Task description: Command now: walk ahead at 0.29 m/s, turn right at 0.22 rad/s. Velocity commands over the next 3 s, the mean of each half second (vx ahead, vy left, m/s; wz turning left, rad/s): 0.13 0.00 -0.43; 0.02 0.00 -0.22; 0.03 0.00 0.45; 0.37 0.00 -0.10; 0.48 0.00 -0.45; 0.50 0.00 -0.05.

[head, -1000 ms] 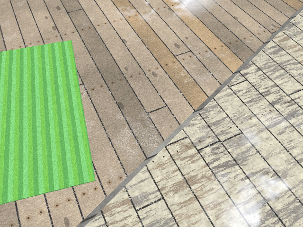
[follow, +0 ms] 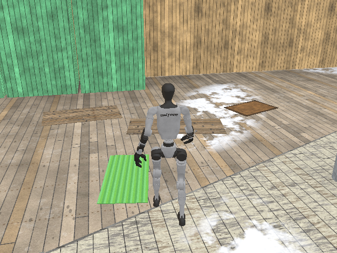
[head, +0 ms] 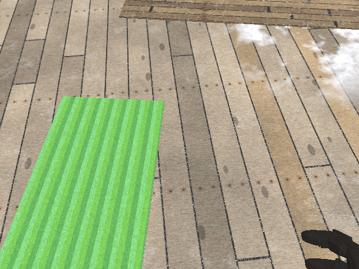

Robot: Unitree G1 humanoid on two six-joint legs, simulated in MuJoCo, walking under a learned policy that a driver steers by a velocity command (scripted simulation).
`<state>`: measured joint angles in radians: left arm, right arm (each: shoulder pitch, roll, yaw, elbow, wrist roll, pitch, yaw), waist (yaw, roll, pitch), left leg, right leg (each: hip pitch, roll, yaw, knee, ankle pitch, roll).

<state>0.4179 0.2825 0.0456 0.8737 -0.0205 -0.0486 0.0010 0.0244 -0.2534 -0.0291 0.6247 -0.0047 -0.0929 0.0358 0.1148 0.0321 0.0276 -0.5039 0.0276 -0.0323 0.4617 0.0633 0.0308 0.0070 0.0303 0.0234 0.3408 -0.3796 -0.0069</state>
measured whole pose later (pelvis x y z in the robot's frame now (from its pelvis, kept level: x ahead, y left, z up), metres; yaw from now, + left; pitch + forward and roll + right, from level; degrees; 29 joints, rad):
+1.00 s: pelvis +0.12 -0.01 +0.00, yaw -20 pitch +0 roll +0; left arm 0.13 0.24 0.03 0.72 0.03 0.01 0.03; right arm 0.18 -0.26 -0.05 0.85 0.00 0.01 0.00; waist -0.01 -0.02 0.03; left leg -0.25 0.00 -0.06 0.53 -0.27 -0.01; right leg -0.27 0.04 0.04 0.52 -0.24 -0.01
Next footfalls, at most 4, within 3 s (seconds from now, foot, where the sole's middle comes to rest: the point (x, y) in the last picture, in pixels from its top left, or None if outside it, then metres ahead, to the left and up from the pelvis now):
0.44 right None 0.13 -0.13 -0.77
0.88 left None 0.21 0.10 -0.77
1.46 left None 0.16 0.13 -0.77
2.00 right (239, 267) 0.48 -0.12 -0.77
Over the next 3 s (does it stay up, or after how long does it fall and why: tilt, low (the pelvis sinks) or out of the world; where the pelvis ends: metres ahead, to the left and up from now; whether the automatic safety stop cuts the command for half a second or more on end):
stays up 0.88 -0.17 -0.01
